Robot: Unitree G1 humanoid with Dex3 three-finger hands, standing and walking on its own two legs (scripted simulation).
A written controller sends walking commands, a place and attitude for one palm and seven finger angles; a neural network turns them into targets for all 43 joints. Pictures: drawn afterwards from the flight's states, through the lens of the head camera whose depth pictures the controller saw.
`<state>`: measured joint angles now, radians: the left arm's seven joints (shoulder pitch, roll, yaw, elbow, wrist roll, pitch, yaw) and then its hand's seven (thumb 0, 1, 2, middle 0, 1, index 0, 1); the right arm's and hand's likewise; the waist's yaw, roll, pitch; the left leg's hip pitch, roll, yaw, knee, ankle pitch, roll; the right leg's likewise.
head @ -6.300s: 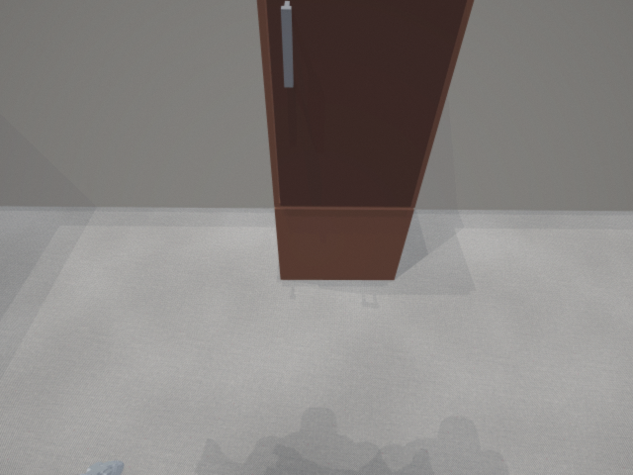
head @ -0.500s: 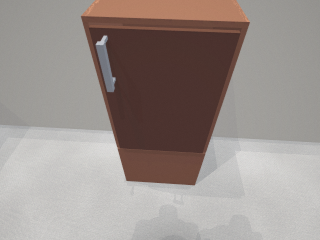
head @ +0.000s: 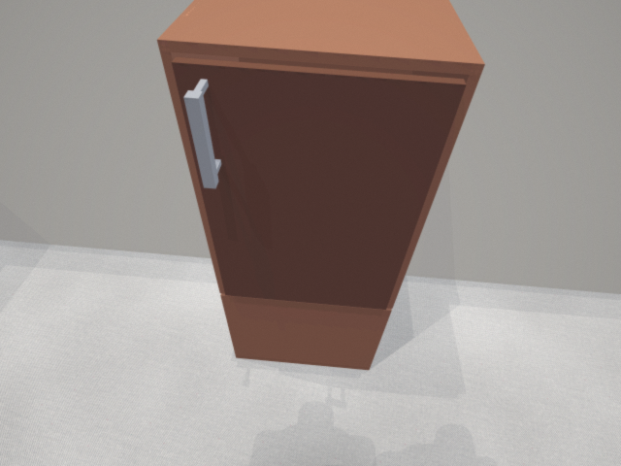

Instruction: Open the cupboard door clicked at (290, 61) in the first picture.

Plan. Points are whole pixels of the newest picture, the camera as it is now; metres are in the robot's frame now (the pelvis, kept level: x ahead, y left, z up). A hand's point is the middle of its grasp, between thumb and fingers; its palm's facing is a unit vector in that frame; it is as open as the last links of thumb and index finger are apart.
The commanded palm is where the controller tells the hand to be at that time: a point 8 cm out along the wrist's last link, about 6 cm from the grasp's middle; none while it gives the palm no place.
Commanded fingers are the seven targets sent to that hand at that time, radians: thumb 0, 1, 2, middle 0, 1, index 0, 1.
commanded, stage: look again from close up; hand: left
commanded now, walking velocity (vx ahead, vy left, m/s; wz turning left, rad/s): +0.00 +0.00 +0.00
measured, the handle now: (206, 136) +0.54 +0.20 +0.15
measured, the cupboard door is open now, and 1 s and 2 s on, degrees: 0 0 0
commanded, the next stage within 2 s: raise the hand with hooked fingers in 0.64 s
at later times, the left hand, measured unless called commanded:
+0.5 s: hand out of the picture +0.04 +0.22 -0.18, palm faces +0.04 -0.97 -0.24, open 7.4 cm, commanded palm none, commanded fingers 0.00 0.90 0.90 -0.20 -0.30 -0.20 -0.30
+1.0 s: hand (100, 432) +0.16 +0.25 +0.00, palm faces +0.16 -0.99 -0.07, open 7.8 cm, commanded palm +0.09 +0.31 -0.03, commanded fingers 0.00 0.57 0.76 -0.22 -0.51 -0.22 -0.51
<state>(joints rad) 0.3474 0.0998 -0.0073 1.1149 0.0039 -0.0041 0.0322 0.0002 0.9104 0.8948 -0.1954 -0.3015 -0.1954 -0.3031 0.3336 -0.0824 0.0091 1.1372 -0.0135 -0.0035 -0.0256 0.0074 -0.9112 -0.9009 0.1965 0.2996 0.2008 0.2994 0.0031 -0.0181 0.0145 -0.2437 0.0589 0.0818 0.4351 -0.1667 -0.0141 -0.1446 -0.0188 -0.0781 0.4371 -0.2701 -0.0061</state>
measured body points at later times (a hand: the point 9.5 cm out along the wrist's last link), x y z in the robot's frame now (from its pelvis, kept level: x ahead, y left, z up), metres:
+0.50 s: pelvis -0.01 +0.02 -0.01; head -0.03 +0.03 +0.44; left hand +0.04 +0.27 -0.16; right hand +0.06 -0.21 -0.15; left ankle +0.04 +0.13 -0.74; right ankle -0.02 -0.11 -0.74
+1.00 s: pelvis -0.06 +0.03 -0.05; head -0.05 +0.04 +0.40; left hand +0.14 +0.31 +0.01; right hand +0.11 -0.21 -0.12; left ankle +0.04 +0.13 -0.74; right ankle -0.02 -0.10 -0.74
